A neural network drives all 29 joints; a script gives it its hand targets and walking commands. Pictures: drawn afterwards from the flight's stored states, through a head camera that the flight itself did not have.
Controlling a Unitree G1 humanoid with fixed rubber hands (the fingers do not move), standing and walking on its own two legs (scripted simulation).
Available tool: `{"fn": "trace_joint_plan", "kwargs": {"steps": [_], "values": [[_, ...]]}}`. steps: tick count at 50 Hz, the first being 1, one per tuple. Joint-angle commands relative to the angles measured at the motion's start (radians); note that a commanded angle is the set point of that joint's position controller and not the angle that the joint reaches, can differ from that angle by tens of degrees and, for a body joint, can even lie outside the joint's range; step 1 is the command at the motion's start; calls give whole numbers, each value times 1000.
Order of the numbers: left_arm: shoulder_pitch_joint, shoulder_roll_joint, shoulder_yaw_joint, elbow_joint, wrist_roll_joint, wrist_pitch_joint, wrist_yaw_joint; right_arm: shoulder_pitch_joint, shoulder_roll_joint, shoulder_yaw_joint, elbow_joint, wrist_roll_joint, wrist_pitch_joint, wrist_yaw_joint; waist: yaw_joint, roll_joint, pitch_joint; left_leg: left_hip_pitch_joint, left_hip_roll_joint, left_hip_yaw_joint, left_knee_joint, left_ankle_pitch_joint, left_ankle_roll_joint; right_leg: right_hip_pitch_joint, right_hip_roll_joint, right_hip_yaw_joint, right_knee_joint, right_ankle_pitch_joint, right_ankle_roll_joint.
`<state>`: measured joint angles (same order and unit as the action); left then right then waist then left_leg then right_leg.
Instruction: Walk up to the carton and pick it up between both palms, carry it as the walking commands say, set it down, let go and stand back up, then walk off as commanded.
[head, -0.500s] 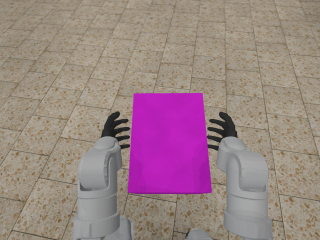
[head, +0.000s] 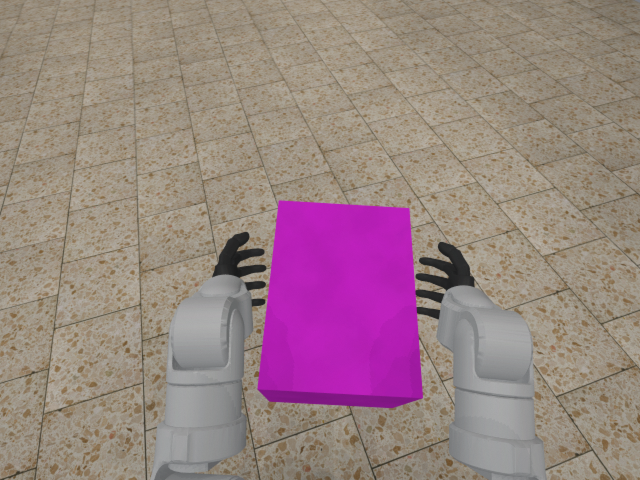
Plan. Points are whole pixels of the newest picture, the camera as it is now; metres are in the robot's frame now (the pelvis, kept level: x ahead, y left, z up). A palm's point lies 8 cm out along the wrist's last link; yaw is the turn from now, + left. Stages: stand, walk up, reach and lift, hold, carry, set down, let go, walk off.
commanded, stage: carry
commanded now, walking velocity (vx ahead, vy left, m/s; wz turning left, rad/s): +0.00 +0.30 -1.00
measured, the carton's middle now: (337, 307) +0.35 -0.01 -0.03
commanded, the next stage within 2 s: none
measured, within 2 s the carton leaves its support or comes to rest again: neither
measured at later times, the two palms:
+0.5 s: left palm (185, 284) +0.33 +0.17 +0.08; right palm (400, 362) +0.22 -0.07 +0.09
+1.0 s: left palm (212, 251) +0.38 +0.15 +0.08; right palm (331, 437) +0.15 +0.00 +0.09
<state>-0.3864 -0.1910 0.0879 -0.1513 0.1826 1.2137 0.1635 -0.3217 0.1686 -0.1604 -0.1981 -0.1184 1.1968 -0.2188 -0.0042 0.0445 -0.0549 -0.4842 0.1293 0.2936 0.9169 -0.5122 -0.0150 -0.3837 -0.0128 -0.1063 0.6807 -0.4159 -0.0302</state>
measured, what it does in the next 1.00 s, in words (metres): steps to the left, turning right: left foot, then right foot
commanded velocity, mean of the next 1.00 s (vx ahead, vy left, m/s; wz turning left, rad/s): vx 0.00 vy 0.27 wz -0.90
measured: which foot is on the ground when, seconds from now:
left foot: up 0.00-0.30, down 0.32-0.64, up 0.66-0.98, down 1.00-1.00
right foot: down 0.00-0.32, up 0.34-0.62, down 0.64-1.00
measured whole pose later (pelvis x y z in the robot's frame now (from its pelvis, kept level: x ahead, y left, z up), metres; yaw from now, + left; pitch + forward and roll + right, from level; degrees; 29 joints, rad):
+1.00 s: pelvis +0.10 +0.34 +0.00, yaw -54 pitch +7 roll +1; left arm -0.36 -0.18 0.09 -0.26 0.18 1.20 0.14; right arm -0.35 0.18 -0.14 -0.27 -0.06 1.19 -0.26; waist -0.04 -0.06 -0.03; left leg -0.48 0.06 0.02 0.64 -0.32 -0.09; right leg -0.52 -0.08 0.23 0.65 -0.27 0.13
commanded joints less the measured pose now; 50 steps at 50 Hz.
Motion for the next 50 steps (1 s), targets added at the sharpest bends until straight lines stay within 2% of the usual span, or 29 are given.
{"fn": "trace_joint_plan", "kwargs": {"steps": [1,3,8,10,13,15,16,17,18,19,21,22,23,25,26,29,30,31,32,33,34,35,36,38,42,45,46,49,50], "values": [[-272,-1003,-515,-16,-416,-7,-334,-566,1072,774,-108,461,17,356,28,-335,-286,-369,3,-272,344,-107,-101,525,-394,539,-145,1326,-207],[-444,-1044,-561,-129,-461,-17,-329,-542,1088,756,-54,468,4,349,8,-121,-236,-342,12,-312,352,30,-114,399,-307,397,-201,874,-127],[-369,-1010,-580,-168,-463,-23,-306,-546,1054,746,-216,475,7,323,13,-216,-307,-198,-47,-268,186,129,-119,252,-235,364,-191,707,-89],[-350,-972,-565,-194,-446,-15,-293,-494,1058,740,-180,473,17,323,23,-226,-313,-145,-73,-251,87,129,-109,229,-216,387,-185,679,-77],[-268,-917,-534,-138,-400,1,-292,-391,1025,712,-105,440,34,321,28,-363,-310,13,-102,-239,-164,111,-93,122,-181,390,-174,564,-41],[-223,-920,-532,-66,-387,19,-290,-372,1024,687,-67,433,47,326,-22,-247,-317,249,-133,-127,-513,182,-67,27,-102,319,-87,458,39],[-204,-916,-545,-69,-391,17,-293,-343,1010,680,-51,425,38,332,-30,-156,-351,401,-11,-211,-582,268,-36,-56,-19,229,78,377,65],[-182,-918,-558,-80,-385,12,-300,-335,984,665,-59,397,28,341,-7,129,-351,506,245,-467,-513,722,46,-260,92,113,259,-108,99],[-268,-958,-605,-100,-404,7,-299,-322,1038,655,-33,385,16,341,-13,368,-404,521,359,-484,-470,854,201,-339,23,20,443,-302,95],[-357,-960,-615,-162,-423,-6,-303,-394,1064,661,-69,388,-1,348,-20,354,-356,441,311,-474,-490,880,233,-335,23,16,558,-261,67],[-436,-980,-674,-240,-506,-21,-309,-391,1058,650,-117,395,-18,356,-21,210,-319,413,230,-311,-479,834,186,-328,-2,27,641,-163,59],[-483,-1017,-705,-267,-543,-23,-308,-400,1082,651,-95,409,-16,360,-9,193,-290,408,212,-199,-456,769,170,-316,-36,29,580,-82,66],[-479,-1020,-705,-278,-542,-17,-307,-437,1075,650,-127,427,-17,362,-8,190,-309,439,195,-186,-452,709,148,-317,-20,19,541,-65,65],[-425,-983,-685,-240,-518,-3,-303,-430,1024,637,-127,397,-14,351,-10,160,-333,437,182,-143,-452,601,153,-229,-9,-33,402,-26,64],[-424,-967,-674,-232,-522,0,-303,-410,1040,643,-117,397,-12,344,-11,112,-328,462,202,-159,-431,651,173,-215,-24,-9,319,-31,55],[-265,-939,-602,-75,-467,21,-307,-340,977,652,-60,374,1,331,-13,135,-325,408,229,-134,-379,726,189,-60,-24,-21,33,-24,18],[-223,-922,-587,-24,-452,26,-310,-299,967,653,-32,367,3,330,-12,115,-311,373,203,-105,-318,714,183,-8,-2,-43,-53,-11,14],[-225,-934,-573,-9,-446,23,-313,-294,962,670,-6,369,4,327,10,35,-301,324,176,-62,-206,721,128,102,-18,-23,-260,145,11],[-204,-948,-563,13,-429,20,-322,-329,981,689,-22,380,3,330,47,-81,-301,114,141,-63,-48,518,55,322,-105,100,-371,343,-1],[-166,-931,-527,41,-414,11,-329,-384,973,718,-71,397,2,331,8,-359,-250,-234,57,-106,107,-24,-24,499,-375,488,-303,757,-60],[-147,-961,-523,68,-416,0,-335,-432,995,740,-100,424,20,337,26,-486,-237,-381,4,-250,234,-120,-63,514,-479,699,-244,1103,-204],[-159,-956,-521,36,-412,-12,-337,-495,1013,765,-128,458,16,345,27,-337,-246,-365,27,-318,356,-92,-91,465,-448,618,-186,1149,-249],[-235,-956,-522,-46,-429,-16,-340,-480,1043,780,-105,456,8,343,19,-219,-235,-373,-6,-323,357,-40,-95,464,-368,465,-219,957,-167],[-332,-986,-560,-143,-450,-26,-340,-502,1047,772,-133,465,-8,339,11,-109,-197,-307,15,-348,326,136,-108,286,-298,398,-276,579,-90],[-404,-963,-587,-228,-485,-32,-316,-526,1041,752,-194,473,-11,324,14,-217,-232,-170,-47,-267,152,162,-118,153,-213,321,-238,504,-74],[-295,-943,-546,-153,-448,-13,-305,-474,1009,731,-166,481,5,311,26,-274,-283,-96,-92,-251,6,128,-100,115,-227,416,-259,377,-72],[-225,-913,-541,-116,-432,-10,-301,-404,1003,725,-134,469,16,313,29,-354,-285,-54,-110,-238,-67,83,-94,107,-211,420,-252,378,-64],[-233,-896,-528,-108,-401,-8,-297,-347,1000,702,-50,446,20,321,-9,-295,-349,186,-134,-161,-473,236,-81,92,-87,255,-73,417,31],[-270,-912,-540,-100,-393,-7,-295,-323,994,668,-4,434,24,331,-30,-157,-376,342,-31,-232,-547,301,-55,-24,-35,226,75,312,58]]}}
